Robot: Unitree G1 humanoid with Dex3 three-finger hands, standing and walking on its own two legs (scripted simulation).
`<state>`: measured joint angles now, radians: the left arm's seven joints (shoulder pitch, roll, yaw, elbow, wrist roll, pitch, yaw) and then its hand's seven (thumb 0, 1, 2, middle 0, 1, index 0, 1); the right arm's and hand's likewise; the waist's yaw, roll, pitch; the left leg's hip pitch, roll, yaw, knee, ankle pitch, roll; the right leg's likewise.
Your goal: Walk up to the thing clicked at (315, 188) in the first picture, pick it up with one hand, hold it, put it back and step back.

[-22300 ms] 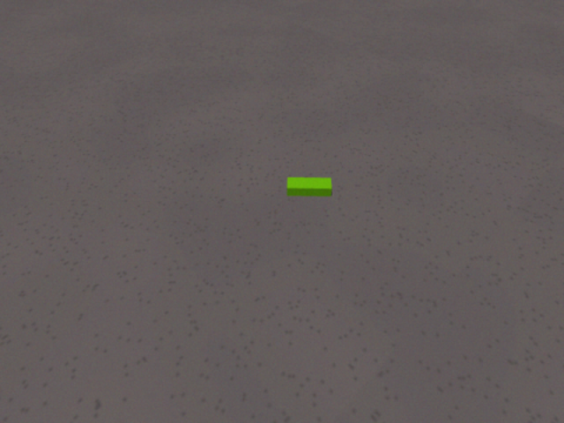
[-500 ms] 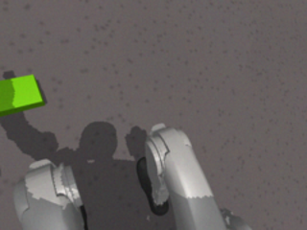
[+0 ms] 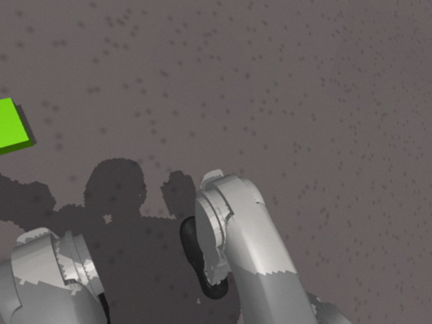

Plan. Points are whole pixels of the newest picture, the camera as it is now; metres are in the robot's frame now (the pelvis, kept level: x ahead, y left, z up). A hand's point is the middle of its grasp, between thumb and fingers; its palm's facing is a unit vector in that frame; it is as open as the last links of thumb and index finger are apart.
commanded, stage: rest palm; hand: left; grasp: from above
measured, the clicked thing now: out of the picture +0.47 +0.31 -0.28
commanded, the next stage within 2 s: close in 0.64 s
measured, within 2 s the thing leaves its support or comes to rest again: neither
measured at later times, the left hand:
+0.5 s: hand out of the picture +0.46 +0.30 -0.26, palm faces -0.44 -0.12 -0.89, open 14.2 cm
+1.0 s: hand out of the picture +0.46 +0.31 -0.25, palm faces -0.44 -0.12 -0.89, open 13.8 cm
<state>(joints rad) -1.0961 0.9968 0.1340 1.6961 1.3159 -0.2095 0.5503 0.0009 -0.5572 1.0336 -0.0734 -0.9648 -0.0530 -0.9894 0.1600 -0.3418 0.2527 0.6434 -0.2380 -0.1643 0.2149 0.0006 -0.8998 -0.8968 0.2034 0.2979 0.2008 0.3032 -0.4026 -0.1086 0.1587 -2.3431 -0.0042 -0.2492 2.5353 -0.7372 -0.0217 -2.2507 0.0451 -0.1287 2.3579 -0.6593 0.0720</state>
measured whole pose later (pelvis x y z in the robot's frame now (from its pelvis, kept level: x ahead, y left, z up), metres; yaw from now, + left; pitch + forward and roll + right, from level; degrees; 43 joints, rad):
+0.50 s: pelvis -0.01 +0.01 +0.00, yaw -1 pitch +28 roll -15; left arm -1.13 1.02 0.09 1.77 1.33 -0.20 0.63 0.00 -0.54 1.02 -0.08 -0.99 -0.06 -1.01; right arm 0.13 -0.35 0.30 0.64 -0.25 -0.23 0.26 0.00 -0.91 -0.90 0.20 0.30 0.20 0.30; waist -0.43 -0.14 0.19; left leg -2.34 0.00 -0.26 2.54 -0.73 0.00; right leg -2.23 0.05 -0.14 2.34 -0.64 0.08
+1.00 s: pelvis -0.01 +0.01 +0.00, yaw -2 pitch +28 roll -15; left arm -1.12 1.06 0.10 1.75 1.29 -0.20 0.61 0.00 -0.45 0.96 -0.10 -1.01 -0.11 -1.01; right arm 0.14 -0.37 0.32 0.62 -0.25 -0.23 0.26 0.00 -0.90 -0.90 0.20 0.30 0.20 0.30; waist -0.43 -0.14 0.22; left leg -2.33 0.00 -0.27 2.54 -0.72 -0.01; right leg -2.21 0.06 -0.15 2.33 -0.63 0.08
